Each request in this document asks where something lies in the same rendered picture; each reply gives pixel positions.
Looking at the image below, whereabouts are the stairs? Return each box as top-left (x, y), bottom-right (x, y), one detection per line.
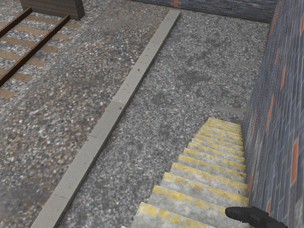
top-left (121, 117), bottom-right (251, 228)

